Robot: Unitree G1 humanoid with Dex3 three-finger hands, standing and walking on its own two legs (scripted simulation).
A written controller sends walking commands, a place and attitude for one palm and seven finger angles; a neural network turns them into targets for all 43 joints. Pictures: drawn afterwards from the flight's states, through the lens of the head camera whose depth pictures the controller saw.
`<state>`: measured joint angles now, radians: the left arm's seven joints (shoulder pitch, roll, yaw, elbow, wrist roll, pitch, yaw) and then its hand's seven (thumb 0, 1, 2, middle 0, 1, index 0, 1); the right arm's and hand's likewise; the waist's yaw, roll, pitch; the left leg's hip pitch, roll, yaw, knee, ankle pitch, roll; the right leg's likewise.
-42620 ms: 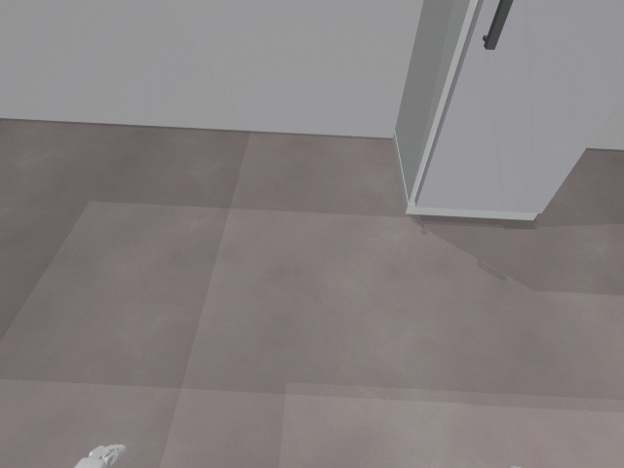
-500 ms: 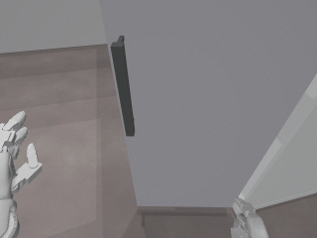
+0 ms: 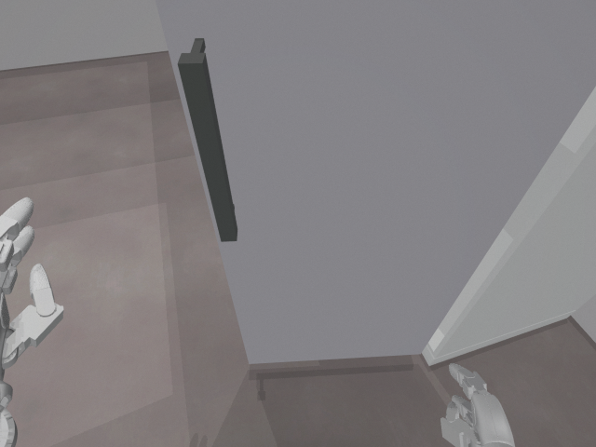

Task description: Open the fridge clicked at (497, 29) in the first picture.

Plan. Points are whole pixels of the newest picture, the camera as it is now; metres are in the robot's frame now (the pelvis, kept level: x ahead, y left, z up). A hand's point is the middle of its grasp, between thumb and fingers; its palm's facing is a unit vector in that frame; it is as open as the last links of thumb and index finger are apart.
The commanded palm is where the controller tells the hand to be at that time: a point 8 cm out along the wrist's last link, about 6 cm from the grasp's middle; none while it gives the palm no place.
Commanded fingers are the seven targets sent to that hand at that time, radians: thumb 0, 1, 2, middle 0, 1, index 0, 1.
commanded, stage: step back with the hand held close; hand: left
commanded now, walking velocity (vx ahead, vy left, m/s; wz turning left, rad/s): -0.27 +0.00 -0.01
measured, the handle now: (216, 155) +0.44 +0.16 +0.17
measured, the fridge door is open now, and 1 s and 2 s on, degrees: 76 76 76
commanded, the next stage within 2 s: stop stepping back and stand still in 0.94 s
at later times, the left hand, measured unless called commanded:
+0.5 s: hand out of the picture +0.11 +0.28 +0.15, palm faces +0.50 -0.75 -0.43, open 7.4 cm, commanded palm +0.04 +0.31 +0.17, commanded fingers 0.00 0.90 0.90 -0.20 -0.30 -0.20 -0.30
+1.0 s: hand out of the picture +0.03 +0.25 +0.17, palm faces +0.39 -0.81 -0.43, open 7.4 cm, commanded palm -0.02 +0.29 +0.17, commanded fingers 0.00 0.90 0.90 -0.20 -0.30 -0.20 -0.30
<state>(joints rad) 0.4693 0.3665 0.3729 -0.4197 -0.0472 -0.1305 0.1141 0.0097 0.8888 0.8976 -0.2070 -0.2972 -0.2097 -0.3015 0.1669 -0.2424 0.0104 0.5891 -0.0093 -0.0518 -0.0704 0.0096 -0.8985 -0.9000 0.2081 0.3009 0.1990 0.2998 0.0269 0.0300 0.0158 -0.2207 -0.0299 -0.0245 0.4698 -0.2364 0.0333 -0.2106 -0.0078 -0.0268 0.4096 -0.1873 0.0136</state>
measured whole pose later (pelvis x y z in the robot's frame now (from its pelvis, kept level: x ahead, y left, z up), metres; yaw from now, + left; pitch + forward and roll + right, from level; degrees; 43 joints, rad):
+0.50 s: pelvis -0.08 +0.01 -0.02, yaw +3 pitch -1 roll -1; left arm 0.47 0.37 0.42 -0.49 0.01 -0.23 0.14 0.01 0.89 0.90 -0.21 -0.30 -0.21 -0.30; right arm 0.24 -0.22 0.01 0.57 -0.01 -0.08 -0.07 0.01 -0.90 -0.90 0.21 0.30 0.20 0.30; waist 0.01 -0.01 0.02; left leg -0.45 -0.04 -0.01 0.69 -0.32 0.06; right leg -0.40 -0.02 -0.02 0.59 -0.18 0.02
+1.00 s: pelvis -0.18 +0.00 -0.02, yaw -3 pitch +4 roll -3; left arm 0.48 0.43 0.41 -0.56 -0.04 -0.27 0.12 0.01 0.89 0.90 -0.21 -0.30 -0.21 -0.30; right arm 0.13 -0.16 0.01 0.65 -0.02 -0.14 -0.05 0.01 -0.90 -0.90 0.21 0.30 0.20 0.30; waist 0.07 -0.01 -0.01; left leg -0.61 0.05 0.03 0.60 -0.18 -0.02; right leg -0.10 0.05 0.00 0.43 -0.39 -0.02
